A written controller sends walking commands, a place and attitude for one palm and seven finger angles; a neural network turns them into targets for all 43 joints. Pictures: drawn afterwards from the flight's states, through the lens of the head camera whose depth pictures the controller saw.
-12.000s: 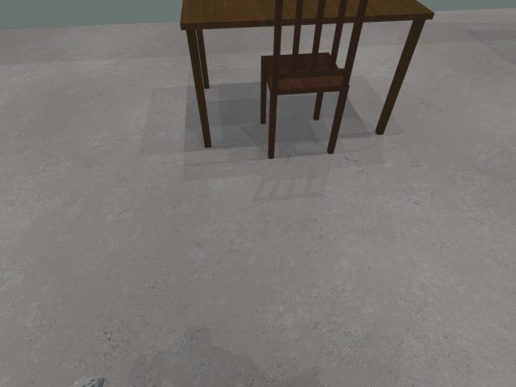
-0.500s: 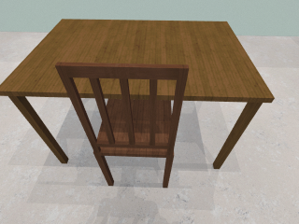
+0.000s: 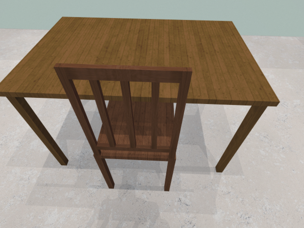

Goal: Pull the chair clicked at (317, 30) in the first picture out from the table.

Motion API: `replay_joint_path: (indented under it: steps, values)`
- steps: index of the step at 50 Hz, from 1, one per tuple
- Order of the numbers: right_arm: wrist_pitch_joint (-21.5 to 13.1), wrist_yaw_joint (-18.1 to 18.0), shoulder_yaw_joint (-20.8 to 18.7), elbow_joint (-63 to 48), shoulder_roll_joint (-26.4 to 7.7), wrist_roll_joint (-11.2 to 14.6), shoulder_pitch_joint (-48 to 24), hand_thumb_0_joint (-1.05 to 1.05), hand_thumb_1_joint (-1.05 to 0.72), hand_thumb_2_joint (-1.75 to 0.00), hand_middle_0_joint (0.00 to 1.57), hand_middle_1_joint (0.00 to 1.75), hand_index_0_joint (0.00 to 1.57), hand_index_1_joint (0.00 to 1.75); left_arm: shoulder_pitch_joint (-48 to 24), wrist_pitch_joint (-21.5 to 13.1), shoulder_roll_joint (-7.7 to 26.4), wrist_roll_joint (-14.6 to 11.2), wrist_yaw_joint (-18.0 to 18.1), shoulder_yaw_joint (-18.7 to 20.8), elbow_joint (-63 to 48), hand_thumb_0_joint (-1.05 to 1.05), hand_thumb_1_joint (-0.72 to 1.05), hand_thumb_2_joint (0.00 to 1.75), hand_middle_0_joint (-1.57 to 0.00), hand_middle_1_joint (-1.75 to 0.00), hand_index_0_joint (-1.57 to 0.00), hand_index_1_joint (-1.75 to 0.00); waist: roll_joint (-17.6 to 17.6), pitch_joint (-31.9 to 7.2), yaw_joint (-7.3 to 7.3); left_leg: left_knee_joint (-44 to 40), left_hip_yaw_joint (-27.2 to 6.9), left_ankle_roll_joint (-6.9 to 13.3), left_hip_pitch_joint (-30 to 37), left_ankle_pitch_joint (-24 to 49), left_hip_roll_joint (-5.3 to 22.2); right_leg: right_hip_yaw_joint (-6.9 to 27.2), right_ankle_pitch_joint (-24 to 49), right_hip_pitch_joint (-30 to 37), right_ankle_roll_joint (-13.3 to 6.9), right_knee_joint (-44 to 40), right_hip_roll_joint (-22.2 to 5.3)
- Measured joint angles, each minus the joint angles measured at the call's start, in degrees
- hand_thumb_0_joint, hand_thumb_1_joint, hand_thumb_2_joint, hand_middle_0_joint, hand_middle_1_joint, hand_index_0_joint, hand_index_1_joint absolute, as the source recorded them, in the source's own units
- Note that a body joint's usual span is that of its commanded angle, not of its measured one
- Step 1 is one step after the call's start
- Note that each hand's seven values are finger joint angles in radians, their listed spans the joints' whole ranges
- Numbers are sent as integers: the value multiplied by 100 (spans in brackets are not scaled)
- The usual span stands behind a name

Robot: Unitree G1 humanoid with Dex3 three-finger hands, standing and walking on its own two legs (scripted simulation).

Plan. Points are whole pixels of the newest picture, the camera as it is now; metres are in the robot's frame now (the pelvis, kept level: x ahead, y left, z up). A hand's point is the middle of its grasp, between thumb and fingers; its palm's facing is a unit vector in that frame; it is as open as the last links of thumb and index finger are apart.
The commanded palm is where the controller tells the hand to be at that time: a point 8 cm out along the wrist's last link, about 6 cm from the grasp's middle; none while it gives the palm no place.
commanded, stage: look again from close up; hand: left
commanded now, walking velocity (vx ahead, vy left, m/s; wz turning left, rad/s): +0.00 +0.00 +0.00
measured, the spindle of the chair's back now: (129, 119) +0.49 +0.12 -0.05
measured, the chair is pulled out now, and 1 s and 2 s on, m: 0.00 0.00 0.00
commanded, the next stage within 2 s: shuffle to correct the standing spot in 0.36 s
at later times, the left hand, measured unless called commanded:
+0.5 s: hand out of the picture -0.01 +0.16 -0.17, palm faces +0.04 -0.98 -0.18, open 7.3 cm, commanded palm none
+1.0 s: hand out of the picture +0.04 +0.17 -0.18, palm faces +0.06 -0.98 -0.20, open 7.3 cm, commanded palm none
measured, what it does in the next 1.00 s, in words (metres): stands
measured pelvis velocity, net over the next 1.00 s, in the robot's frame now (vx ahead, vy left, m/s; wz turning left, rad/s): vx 0.05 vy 0.01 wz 0.01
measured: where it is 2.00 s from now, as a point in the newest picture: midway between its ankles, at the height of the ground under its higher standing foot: outside the picture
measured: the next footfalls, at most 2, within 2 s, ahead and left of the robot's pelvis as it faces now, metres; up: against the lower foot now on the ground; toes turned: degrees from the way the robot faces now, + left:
none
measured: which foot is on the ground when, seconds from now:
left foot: down 0.00-1.00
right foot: down 0.00-1.00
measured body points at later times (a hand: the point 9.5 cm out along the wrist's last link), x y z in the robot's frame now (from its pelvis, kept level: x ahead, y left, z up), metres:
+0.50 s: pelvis +0.00 +0.00 +0.00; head +0.01 -0.01 +0.45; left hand -0.02 +0.21 -0.16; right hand -0.01 -0.22 -0.16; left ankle -0.03 +0.11 -0.74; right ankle +0.00 -0.13 -0.74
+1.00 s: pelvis +0.05 +0.01 +0.00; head +0.06 +0.00 +0.45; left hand +0.03 +0.23 -0.16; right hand +0.03 -0.20 -0.17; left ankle -0.03 +0.11 -0.74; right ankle +0.00 -0.13 -0.73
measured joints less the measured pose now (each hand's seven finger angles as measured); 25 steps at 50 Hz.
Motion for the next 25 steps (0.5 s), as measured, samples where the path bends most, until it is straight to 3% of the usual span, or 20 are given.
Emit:
replay_joint_path:
  steps: [25]
  values:
    - [-3, -13, -23, -21, -37, 7, -26, 0, -91, -90, 20, 30, 20, 30, 60, -5, 9, 2, -5, 31, 0, 0, 91, 90, -20, -30, -20, -30, -26, 7, 25, -117, -22, -31, 64, 75, 22, -26, 54, 61, -31, -97, 26]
